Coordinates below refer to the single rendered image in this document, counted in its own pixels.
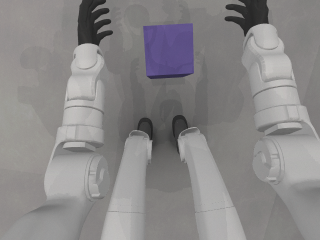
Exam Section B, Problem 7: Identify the left robot forearm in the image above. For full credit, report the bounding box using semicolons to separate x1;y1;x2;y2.
44;43;110;195

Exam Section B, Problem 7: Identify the carton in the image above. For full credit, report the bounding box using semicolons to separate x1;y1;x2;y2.
143;23;194;79

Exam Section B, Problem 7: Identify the robot shin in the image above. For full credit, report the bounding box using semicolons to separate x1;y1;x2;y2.
124;130;149;147
178;127;207;142

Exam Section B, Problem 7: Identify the left robot hand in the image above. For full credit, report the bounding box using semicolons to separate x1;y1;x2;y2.
77;0;113;46

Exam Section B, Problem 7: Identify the right robot forearm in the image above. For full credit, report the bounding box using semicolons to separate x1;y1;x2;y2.
241;23;320;142

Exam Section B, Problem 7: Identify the left robot shin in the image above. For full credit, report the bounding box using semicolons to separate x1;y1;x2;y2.
124;130;149;147

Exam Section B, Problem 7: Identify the robot left upper arm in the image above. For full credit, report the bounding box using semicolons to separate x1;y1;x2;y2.
0;153;110;240

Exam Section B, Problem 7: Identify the robot right upper arm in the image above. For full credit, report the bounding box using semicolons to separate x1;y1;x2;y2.
252;134;320;240

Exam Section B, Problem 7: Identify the right robot hand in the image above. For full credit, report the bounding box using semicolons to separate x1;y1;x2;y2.
224;0;269;37

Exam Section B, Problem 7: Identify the right robot shin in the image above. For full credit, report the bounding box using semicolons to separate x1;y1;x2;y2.
178;127;207;142

